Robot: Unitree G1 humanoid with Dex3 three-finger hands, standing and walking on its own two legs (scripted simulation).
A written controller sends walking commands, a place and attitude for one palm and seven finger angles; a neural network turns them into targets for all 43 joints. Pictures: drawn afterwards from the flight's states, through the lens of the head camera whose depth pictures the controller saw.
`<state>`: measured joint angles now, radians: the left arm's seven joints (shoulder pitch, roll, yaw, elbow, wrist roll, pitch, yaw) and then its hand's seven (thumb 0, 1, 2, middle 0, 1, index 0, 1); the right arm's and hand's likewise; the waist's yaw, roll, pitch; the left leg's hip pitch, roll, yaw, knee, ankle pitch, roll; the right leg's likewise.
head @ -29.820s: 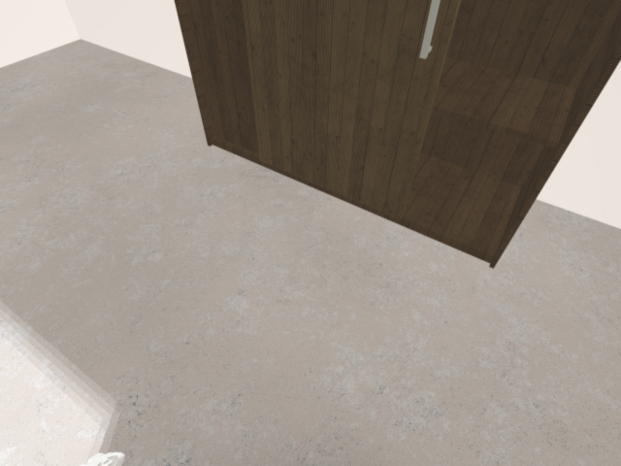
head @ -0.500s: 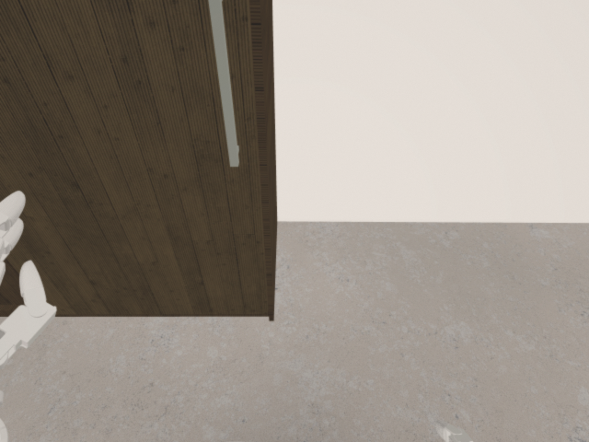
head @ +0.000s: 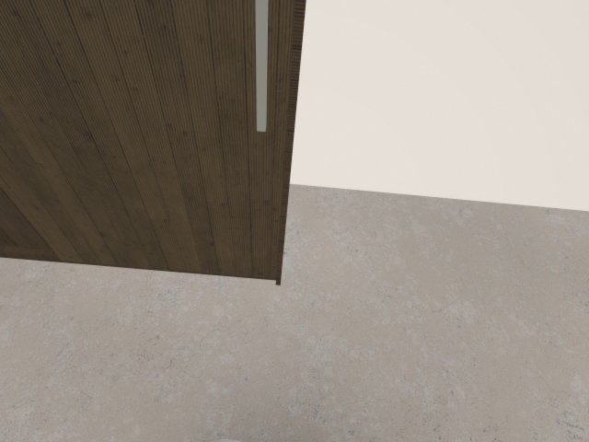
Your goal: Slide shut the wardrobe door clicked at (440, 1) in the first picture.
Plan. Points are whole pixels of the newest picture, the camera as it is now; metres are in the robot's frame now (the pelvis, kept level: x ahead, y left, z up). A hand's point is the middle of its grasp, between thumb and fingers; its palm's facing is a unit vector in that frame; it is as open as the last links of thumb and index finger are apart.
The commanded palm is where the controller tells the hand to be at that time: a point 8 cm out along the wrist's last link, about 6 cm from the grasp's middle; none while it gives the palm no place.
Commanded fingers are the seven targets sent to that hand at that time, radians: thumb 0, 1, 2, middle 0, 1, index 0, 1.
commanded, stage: let the arm hang, fingers relaxed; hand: left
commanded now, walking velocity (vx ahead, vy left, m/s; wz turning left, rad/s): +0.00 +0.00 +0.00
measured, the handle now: (263, 45) +0.71 +0.11 +0.17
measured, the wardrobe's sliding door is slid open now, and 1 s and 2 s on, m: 0.00 0.00 0.00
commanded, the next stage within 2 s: look to check the result in 0.72 s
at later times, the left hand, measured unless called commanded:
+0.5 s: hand out of the picture +0.07 +0.20 -0.17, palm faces -0.05 -0.98 -0.20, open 7.3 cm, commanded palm none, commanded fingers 0.00 0.90 0.90 -0.20 -0.30 -0.20 -0.30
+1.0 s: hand out of the picture +0.06 +0.19 -0.17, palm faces -0.06 -0.98 -0.21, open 7.3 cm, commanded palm none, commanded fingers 0.00 0.90 0.90 -0.20 -0.30 -0.20 -0.30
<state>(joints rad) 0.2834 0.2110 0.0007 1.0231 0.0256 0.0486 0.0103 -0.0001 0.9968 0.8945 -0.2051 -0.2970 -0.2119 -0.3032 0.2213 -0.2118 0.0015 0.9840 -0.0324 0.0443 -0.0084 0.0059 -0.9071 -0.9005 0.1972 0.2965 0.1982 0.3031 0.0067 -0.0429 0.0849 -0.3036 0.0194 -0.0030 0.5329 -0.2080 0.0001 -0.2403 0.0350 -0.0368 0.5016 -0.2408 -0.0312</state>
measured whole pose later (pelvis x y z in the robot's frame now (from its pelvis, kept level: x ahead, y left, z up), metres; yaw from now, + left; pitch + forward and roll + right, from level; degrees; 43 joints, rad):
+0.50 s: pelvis +0.03 +0.03 +0.01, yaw -2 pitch +0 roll +0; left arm 0.18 0.17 0.00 1.14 0.02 0.01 0.03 0.00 0.91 0.90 -0.19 -0.30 -0.20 -0.30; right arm 0.20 -0.17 0.00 1.12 -0.02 0.01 -0.03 0.01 -0.93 -0.90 0.20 0.30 0.20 0.30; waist -0.01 0.00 0.05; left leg -0.22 -0.02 0.05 0.42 -0.20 0.04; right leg -0.18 -0.01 0.01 0.41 -0.23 0.01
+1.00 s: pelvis +0.05 +0.02 +0.01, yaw -3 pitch +0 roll +0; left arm 0.22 0.17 0.00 1.16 0.02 0.01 0.03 0.00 0.91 0.90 -0.20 -0.30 -0.20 -0.30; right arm 0.21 -0.16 0.00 1.15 -0.02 0.01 -0.03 0.00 -0.91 -0.90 0.20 0.30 0.20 0.30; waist -0.01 0.00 0.06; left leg -0.18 0.00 0.06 0.39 -0.22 0.02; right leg -0.14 0.01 0.02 0.39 -0.24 0.00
